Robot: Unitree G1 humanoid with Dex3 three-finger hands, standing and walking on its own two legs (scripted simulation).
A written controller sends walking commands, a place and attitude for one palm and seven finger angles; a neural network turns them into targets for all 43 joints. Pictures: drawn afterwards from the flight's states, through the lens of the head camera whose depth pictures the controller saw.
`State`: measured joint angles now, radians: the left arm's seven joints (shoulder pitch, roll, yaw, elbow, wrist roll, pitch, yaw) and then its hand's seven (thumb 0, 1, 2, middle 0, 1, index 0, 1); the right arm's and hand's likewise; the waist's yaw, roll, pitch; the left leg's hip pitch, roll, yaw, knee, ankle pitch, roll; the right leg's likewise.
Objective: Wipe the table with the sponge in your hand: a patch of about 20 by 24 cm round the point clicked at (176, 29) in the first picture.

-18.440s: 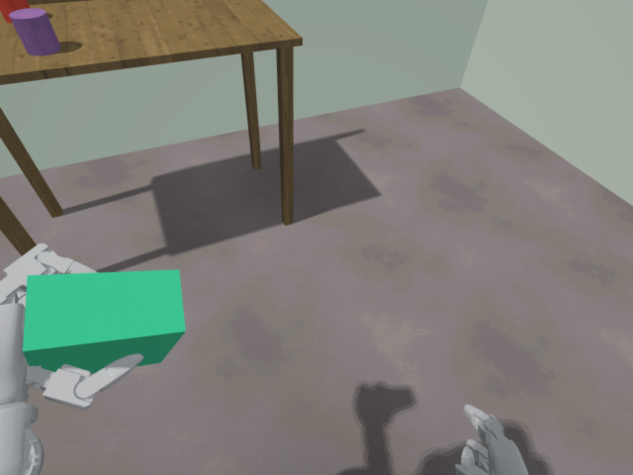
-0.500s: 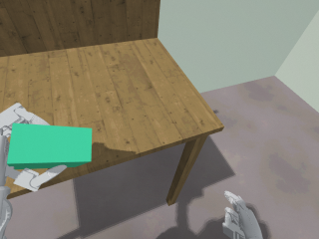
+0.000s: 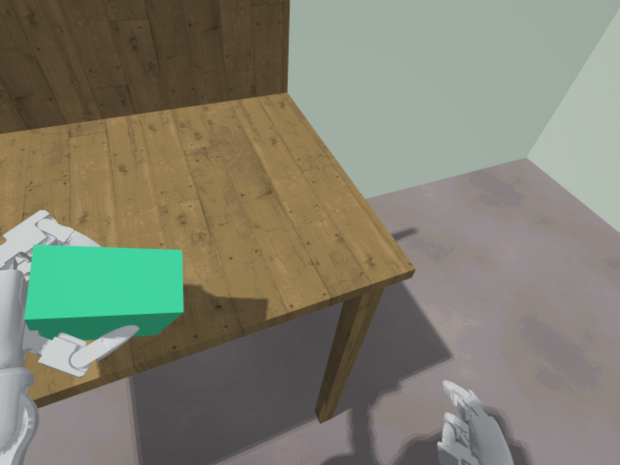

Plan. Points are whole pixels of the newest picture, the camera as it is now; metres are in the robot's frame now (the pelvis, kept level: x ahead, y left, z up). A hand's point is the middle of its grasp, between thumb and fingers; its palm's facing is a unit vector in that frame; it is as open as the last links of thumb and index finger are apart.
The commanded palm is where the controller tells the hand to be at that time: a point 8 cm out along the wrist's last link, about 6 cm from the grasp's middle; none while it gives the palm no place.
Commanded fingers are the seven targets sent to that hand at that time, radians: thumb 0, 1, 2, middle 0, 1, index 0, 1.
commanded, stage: shuffle to correct the standing spot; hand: left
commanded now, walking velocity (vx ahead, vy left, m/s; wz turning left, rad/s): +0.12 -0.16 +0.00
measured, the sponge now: (127, 298) +0.24 +0.22 +0.14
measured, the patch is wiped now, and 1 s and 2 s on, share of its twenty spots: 0.00 0.00 0.00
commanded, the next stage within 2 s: come to a stop and stand still in 0.46 s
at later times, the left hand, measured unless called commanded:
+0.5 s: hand (160, 263) +0.27 +0.19 +0.16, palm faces +0.33 -0.80 -0.50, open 10.1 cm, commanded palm +0.20 +0.23 +0.18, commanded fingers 0.00 0.10 1.30 -1.20 -1.60 -1.20 -1.60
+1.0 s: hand (202, 245) +0.29 +0.15 +0.17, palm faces +0.40 -0.79 -0.46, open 10.1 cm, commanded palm +0.22 +0.19 +0.18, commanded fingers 0.00 0.10 1.30 -1.20 -1.60 -1.20 -1.60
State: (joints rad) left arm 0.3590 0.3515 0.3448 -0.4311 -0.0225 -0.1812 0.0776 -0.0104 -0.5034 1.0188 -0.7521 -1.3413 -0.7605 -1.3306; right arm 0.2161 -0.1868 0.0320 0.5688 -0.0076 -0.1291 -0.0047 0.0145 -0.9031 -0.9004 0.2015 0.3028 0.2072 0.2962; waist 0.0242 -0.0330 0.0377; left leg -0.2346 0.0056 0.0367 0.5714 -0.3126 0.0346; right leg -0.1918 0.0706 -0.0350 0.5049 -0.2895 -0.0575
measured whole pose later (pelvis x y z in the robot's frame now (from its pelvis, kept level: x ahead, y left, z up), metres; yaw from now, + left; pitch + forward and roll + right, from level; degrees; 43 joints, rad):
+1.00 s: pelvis +0.09 -0.10 +0.00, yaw +4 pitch -1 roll +0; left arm 0.52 0.40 0.41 -0.58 -0.04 -0.19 0.13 -0.01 -0.50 1.02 -0.75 -1.34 -0.76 -1.33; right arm 0.15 -0.21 -0.01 0.57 0.01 -0.13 -0.03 0.01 -0.91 -0.90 0.20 0.30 0.21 0.30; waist -0.03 -0.03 0.09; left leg -0.26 0.00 0.05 0.54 -0.24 0.01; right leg -0.29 -0.02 -0.05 0.53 -0.22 -0.02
